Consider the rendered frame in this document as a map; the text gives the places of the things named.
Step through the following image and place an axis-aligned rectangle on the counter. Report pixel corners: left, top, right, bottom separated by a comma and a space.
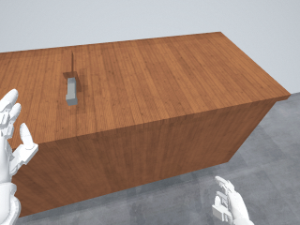
0, 31, 291, 218

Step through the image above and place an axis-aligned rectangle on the robot left hand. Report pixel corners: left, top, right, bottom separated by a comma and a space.
0, 88, 38, 184

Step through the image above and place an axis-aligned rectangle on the left robot forearm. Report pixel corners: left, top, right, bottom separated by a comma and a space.
0, 182, 22, 225

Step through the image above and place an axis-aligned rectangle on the robot right hand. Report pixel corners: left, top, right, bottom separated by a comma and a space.
212, 176, 249, 225

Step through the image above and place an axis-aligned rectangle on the tap lever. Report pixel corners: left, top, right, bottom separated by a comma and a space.
66, 77, 78, 106

